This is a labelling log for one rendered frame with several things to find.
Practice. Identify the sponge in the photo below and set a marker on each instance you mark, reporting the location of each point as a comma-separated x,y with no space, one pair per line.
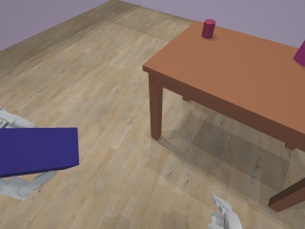
26,151

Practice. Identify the robot left hand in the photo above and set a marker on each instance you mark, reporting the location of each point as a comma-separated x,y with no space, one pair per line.
17,187

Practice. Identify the table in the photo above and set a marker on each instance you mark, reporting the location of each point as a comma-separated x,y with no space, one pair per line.
249,79

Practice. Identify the robot right hand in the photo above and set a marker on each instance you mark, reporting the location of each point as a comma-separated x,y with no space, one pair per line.
230,220

